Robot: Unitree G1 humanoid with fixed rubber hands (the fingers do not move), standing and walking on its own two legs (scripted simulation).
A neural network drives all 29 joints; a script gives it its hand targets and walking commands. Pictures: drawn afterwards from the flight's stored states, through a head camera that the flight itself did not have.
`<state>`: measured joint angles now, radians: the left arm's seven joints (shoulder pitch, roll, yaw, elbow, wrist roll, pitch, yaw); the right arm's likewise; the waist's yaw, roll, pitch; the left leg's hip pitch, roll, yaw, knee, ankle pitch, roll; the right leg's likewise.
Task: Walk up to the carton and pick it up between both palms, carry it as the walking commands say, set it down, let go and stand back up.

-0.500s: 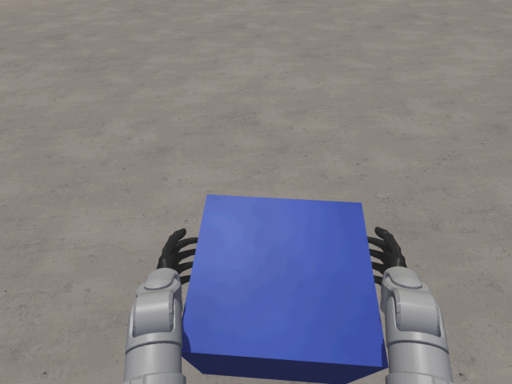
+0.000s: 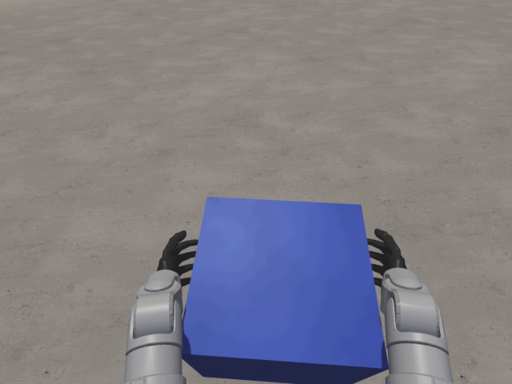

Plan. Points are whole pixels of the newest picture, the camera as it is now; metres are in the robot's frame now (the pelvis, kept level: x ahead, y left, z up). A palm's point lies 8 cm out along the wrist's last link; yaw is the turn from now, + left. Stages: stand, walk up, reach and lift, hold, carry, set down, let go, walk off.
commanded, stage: reach and lift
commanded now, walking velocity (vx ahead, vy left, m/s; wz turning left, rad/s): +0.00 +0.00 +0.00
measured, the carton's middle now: (277, 295) +0.29 +0.00 -0.05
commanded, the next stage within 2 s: hold in 0.02 s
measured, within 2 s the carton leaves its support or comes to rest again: neither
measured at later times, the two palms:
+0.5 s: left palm (169, 279) +0.27 +0.18 +0.04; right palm (392, 277) +0.28 -0.18 +0.04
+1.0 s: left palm (173, 276) +0.28 +0.17 +0.04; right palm (395, 273) +0.28 -0.18 +0.05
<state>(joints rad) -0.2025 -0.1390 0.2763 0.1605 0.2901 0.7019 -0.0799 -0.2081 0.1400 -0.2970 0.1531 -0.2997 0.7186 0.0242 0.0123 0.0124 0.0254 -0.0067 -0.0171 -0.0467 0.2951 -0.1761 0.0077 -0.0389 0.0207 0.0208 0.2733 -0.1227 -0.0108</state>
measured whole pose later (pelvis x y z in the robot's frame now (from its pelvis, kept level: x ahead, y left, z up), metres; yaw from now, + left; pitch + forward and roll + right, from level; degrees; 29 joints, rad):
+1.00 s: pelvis +0.00 -0.01 -0.01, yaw +0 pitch -1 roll +0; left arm -0.16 -0.10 0.22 0.07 0.24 0.76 -0.05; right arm -0.18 0.13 -0.24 0.09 -0.25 0.76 0.00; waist 0.01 -0.01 -0.09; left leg -0.19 -0.02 -0.04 0.47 -0.26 0.00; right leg -0.25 0.02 0.02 0.49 -0.22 -0.02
